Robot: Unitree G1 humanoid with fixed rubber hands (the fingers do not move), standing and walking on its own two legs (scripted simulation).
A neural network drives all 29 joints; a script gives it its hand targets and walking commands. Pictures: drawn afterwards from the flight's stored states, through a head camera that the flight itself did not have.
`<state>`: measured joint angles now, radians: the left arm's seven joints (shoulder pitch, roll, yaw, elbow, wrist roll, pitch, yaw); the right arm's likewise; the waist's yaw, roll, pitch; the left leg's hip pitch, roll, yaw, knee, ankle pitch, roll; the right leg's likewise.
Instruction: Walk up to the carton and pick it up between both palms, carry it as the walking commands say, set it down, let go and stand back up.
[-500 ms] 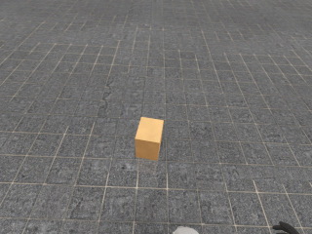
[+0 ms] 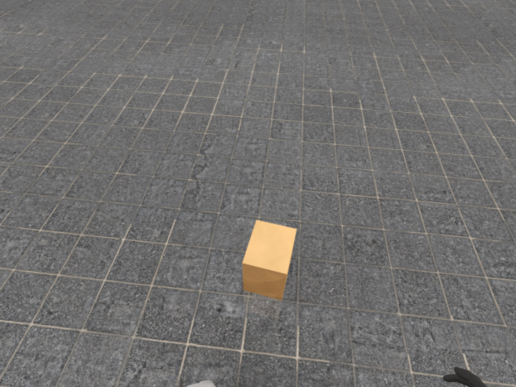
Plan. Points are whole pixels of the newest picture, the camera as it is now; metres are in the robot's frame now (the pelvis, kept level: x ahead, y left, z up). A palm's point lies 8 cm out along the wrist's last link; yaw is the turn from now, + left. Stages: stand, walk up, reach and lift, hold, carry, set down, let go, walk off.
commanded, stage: walk up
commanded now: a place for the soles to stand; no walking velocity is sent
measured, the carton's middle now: (269, 260) +0.67 -0.04 -0.64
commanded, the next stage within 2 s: none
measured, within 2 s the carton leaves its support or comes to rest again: neither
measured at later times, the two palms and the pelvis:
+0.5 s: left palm (86, 327) +0.23 +0.30 -0.07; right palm (470, 371) +0.18 -0.34 -0.10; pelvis +0.10 -0.02 +0.00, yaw +0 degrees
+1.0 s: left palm (52, 348) +0.19 +0.34 -0.07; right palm (472, 332) +0.23 -0.34 -0.07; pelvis +0.12 +0.00 +0.02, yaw -2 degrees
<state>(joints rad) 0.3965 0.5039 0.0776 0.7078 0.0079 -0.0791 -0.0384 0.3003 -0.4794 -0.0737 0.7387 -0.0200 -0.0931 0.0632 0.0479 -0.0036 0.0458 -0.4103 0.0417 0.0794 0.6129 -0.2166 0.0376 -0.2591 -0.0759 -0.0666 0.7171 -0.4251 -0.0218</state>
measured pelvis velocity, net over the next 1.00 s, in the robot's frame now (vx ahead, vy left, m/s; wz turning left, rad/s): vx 0.12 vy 0.00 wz -0.03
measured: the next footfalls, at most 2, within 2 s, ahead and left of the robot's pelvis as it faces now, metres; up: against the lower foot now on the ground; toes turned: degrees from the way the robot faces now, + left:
right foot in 0.28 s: +0.20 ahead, -0.14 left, +0.00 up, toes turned -2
right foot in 1.38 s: +0.33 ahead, -0.09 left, +0.00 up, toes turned -9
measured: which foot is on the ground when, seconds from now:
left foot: down 0.00-1.00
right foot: down 0.00-0.00, up 0.02-0.26, down 0.28-1.00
